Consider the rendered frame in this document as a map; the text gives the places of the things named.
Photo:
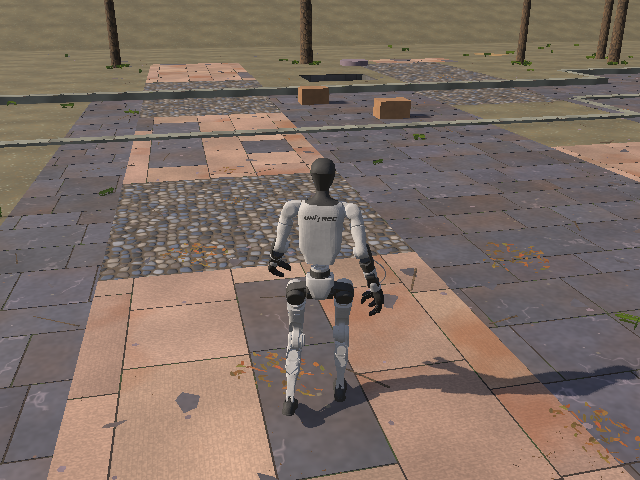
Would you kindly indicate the robot right upper arm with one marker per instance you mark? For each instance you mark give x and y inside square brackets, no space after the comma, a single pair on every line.
[353,213]

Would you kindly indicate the robot left shin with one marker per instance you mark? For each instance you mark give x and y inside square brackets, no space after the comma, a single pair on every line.
[293,360]

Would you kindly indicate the robot left forearm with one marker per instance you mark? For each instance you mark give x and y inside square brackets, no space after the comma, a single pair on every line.
[275,257]

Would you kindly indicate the right robot hand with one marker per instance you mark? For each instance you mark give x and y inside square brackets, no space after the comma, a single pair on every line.
[378,300]

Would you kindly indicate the humanoid robot head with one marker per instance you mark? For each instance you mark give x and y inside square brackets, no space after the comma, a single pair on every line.
[323,173]

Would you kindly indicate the robot left upper arm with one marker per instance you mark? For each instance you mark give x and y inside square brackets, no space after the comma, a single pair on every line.
[290,210]

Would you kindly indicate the left robot hand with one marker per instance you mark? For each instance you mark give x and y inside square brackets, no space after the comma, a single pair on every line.
[282,264]

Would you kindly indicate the robot right forearm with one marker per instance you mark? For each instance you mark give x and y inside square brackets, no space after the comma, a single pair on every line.
[369,271]

